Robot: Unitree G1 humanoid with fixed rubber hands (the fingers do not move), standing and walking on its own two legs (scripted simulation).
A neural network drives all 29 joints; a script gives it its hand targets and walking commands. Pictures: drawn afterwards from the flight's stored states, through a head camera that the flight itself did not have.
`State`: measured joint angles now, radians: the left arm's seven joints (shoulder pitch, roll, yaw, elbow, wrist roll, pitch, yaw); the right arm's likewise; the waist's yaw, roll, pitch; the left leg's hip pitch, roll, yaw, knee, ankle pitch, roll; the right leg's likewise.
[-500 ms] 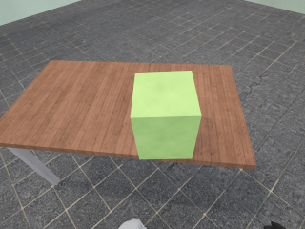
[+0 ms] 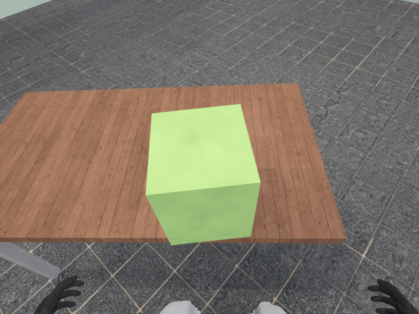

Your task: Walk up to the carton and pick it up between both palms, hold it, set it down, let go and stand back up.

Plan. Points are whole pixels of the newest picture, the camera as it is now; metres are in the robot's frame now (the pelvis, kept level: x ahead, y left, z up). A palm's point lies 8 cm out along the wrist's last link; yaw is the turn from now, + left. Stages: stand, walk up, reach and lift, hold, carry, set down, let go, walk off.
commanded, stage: walk up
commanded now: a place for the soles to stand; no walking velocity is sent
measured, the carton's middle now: (204, 178) +0.42 +0.04 -0.04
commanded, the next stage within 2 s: none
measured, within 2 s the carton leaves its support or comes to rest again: neither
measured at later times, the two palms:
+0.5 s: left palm out of the picture +0.02 +0.35 -0.08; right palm out of the picture +0.06 -0.28 -0.04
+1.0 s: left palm out of the picture +0.07 +0.34 -0.06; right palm out of the picture +0.01 -0.29 -0.07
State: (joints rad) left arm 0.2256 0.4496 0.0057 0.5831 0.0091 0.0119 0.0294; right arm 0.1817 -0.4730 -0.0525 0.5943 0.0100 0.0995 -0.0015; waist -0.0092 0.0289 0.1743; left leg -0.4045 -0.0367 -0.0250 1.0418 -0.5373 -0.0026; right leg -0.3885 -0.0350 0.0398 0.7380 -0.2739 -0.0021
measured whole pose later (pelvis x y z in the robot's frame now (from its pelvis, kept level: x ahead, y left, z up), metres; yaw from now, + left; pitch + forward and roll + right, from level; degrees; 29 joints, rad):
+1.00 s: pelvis -0.07 +0.03 +0.03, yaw -4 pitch -3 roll +0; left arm 0.13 0.40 0.03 0.92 -0.01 0.00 -0.01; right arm 0.19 -0.41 -0.03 0.90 0.00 -0.02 0.01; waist -0.01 0.01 0.05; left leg -0.14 0.03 0.02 0.41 -0.21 -0.02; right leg -0.16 0.00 0.11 0.44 -0.22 0.03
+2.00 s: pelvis +0.05 +0.11 +0.02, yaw -2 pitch -4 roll -1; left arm 0.19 0.44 0.06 0.82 0.04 0.09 0.00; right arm 0.30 -0.41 -0.03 0.69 -0.01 0.01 -0.06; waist -0.03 -0.05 0.15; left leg -0.20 0.01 -0.01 0.54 -0.28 0.02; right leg -0.30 0.02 0.11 0.78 -0.44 0.02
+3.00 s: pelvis +0.03 +0.06 +0.03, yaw +0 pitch -2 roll +0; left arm 0.14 0.37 0.04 1.02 -0.01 0.00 -0.01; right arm 0.16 -0.39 -0.02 0.96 0.00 -0.03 -0.02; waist 0.01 0.02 0.05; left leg -0.10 0.00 -0.04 0.36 -0.23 -0.01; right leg -0.17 0.00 0.01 0.37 -0.16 0.00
